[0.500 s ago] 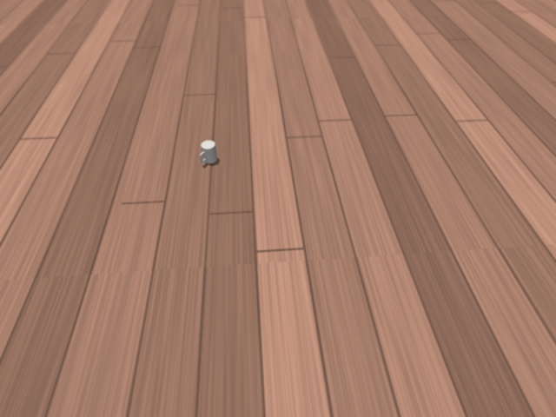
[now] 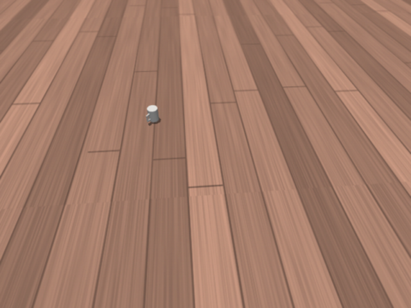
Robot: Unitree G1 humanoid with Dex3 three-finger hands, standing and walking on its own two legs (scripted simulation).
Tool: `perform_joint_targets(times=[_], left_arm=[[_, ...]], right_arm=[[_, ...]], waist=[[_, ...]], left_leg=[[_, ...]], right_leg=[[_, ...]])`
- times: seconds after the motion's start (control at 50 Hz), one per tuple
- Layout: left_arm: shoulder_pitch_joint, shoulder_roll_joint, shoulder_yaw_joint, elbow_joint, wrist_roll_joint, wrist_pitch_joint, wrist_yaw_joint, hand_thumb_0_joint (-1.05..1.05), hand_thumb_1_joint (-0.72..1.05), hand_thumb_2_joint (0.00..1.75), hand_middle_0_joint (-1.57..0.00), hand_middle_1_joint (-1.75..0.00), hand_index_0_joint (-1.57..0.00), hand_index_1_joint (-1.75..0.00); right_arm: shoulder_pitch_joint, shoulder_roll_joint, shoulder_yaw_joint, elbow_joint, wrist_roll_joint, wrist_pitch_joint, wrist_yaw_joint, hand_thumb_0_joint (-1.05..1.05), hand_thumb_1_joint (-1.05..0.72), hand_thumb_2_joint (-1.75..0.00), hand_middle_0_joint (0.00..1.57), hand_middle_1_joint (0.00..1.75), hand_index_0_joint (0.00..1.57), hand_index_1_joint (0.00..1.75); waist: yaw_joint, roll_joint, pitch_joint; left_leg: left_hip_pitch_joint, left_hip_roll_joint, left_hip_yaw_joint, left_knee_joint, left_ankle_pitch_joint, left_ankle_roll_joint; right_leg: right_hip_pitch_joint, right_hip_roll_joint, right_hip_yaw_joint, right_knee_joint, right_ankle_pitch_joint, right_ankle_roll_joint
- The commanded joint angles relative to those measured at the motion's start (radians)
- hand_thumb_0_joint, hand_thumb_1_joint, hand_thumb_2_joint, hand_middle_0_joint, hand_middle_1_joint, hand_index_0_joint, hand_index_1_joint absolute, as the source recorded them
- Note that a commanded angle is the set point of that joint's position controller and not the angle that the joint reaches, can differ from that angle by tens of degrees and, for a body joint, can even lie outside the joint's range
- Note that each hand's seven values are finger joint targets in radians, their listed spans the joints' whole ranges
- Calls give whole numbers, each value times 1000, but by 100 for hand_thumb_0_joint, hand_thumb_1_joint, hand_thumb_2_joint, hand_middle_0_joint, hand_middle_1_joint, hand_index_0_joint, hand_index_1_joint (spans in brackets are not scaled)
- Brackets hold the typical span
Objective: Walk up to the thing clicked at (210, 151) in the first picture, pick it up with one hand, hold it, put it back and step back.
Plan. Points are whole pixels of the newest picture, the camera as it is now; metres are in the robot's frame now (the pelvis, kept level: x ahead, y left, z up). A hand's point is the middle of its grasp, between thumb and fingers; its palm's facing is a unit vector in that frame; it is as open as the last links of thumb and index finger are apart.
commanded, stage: stand
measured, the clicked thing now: (151, 115) +1.49 +0.40 -0.73
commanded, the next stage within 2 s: walk up in 0.62 s
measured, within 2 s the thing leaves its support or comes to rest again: neither
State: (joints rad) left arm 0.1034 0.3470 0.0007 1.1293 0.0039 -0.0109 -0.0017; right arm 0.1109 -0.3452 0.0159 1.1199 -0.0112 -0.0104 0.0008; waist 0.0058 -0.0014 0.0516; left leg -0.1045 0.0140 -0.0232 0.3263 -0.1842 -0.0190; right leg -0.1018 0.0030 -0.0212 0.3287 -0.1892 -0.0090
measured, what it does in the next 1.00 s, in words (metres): stands, turning left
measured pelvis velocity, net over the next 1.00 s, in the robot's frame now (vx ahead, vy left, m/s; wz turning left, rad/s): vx -0.03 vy -0.01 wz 0.26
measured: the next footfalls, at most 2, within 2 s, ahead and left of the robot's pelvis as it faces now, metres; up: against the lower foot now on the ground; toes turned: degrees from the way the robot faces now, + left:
left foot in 1.08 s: +0.00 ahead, +0.15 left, +0.00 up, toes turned +21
right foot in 1.38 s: +0.13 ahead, -0.10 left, +0.00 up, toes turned +48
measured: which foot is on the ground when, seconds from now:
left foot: down 0.00-0.82, up 0.84-1.00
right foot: down 0.00-1.00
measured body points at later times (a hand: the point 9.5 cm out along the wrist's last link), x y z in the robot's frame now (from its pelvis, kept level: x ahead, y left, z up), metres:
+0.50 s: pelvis +0.00 +0.00 +0.00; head +0.01 +0.00 +0.45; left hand +0.07 +0.31 -0.13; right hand +0.08 -0.29 -0.13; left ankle +0.00 +0.13 -0.75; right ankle +0.00 -0.11 -0.75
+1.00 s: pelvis -0.03 -0.01 -0.02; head +0.02 +0.02 +0.43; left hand +0.02 +0.32 -0.14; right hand +0.13 -0.31 -0.12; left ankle -0.03 +0.13 -0.72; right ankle +0.00 -0.11 -0.75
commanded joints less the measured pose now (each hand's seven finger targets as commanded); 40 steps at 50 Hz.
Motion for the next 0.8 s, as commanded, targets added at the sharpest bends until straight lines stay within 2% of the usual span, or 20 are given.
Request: perform_joint_targets(times=[0.0, 0.14, 0.44, 0.58, 0.6, 0.62, 0.64, 0.66, 0.68, 0.7, 0.72, 0.74, 0.76, 0.78], left_arm=[[-35, 211, 42, -59, 4, -23, 10, 0, 90, 90, -20, -30, -20, -30], [-35, 210, 41, -61, 6, -24, 12, 0, 90, 90, -20, -30, -20, -30], [-30, 214, 42, -61, 6, -20, 11, 0, 90, 90, -20, -30, -20, -30], [-27, 216, 40, -62, 6, -23, 13, 0, 90, 90, -20, -30, -20, -30], [-112, 288, 106, -150, 1, -3, -2, 0, 90, 90, -20, -30, -20, -30], [-99, 273, 108, -170, 4, 9, -1, 0, 90, 90, -20, -30, -20, -30], [-50, 256, 108, -179, -2, 15, -6, 0, 90, 90, -20, -30, -20, -30], [-39, 236, 109, -198, -2, 20, -8, 0, 90, 90, -20, -30, -20, -30], [-64, 231, 112, -224, 3, 25, -14, 0, 90, 90, -20, -30, -20, -30], [-8, 219, 104, -226, -1, 33, -13, 0, 90, 90, -20, -30, -20, -30], [-11, 219, 106, -245, 7, 36, -16, 0, 90, 90, -20, -30, -20, -30], [6, 225, 113, -263, 13, 35, -16, 0, 90, 90, -20, -30, -20, -30], [21, 244, 120, -278, 20, 32, -17, 0, 90, 90, -20, -30, -20, -30], [54, 277, 131, -285, 26, 29, -16, 0, 90, 90, -20, -30, -20, -30]], right_arm=[[-37, -212, -43, -61, 4, -23, -14, 0, -90, -90, 20, 30, 20, 30], [-37, -213, -44, -64, 5, -20, -14, 0, -90, -90, 20, 30, 20, 30], [-32, -213, -43, -61, 4, -22, -16, 0, -90, -90, 20, 30, 20, 30], [-35, -212, -43, -63, 5, -22, -14, 0, -90, -90, 20, 30, 20, 30], [35, -272, -89, -130, 12, -13, -12, 0, -90, -90, 20, 30, 20, 30], [51, -276, -95, -145, 12, -12, -15, 0, -90, -90, 20, 30, 20, 30], [23, -287, -107, -167, 8, -13, -16, 0, -90, -90, 20, 30, 20, 30], [30, -298, -121, -196, 1, -13, -17, 0, -90, -90, 20, 30, 20, 30], [54, -298, -131, -216, -5, -11, -18, 0, -90, -90, 20, 30, 20, 30], [52, -307, -137, -219, -29, -6, -18, 0, -90, -90, 20, 30, 20, 30], [52, -308, -141, -241, -28, -2, -18, 0, -90, -90, 20, 30, 20, 30], [54, -300, -142, -258, -29, 2, -18, 0, -90, -90, 20, 30, 20, 30], [26, -275, -136, -282, -28, 6, -18, 0, -90, -90, 20, 30, 20, 30], [17, -238, -128, -300, -24, 8, -17, 0, -90, -90, 20, 30, 20, 30]], waist=[[-1, 10, -76], [-4, 8, -76], [-2, 2, -73], [-5, 3, -75], [5, -57, 10], [6, -35, -1], [25, 30, -38], [22, 69, -74], [15, 73, -83], [12, 93, -97], [11, 77, -107], [20, 65, -111], [40, 7, -110], [64, -100, -130]], left_leg=[[3, 110, -89, -43, 139, 44], [4, 109, -84, -37, 158, 44], [3, 109, -86, -51, 150, 44], [11, 109, -88, -46, 179, 41], [-215, 78, -167, 33, 342, 84], [-251, 94, -177, 42, 352, 96], [-192, 98, -198, 58, 354, 118], [-170, 118, -248, 72, 363, 145], [-214, 126, -298, 77, 345, 153], [-206, 126, -331, 86, 322, 161], [-222, 114, -350, 100, 304, 163], [-274, 91, -345, 136, 266, 153], [-367, 29, -274, 197, 185, 125], [-448, -62, -111, 358, 56, 82]], right_leg=[[18, -130, 101, -57, 130, -23], [17, -133, 101, -58, 159, -23], [20, -131, 100, -58, 134, -20], [18, -132, 98, -56, 170, -19], [95, -86, -5, 93, 83, -23], [97, -92, 15, 120, 18, -43], [36, -94, 17, 154, -16, -48], [6, -84, 10, 189, -58, -49], [14, -77, 33, 204, -114, -64], [-13, -54, 30, 230, -80, -46], [-11, -52, 46, 229, -93, -51], [21, -78, 70, 201, -85, -64], [78, -139, 110, 133, -87, -93], [149, -283, 168, 35, -11, -156]])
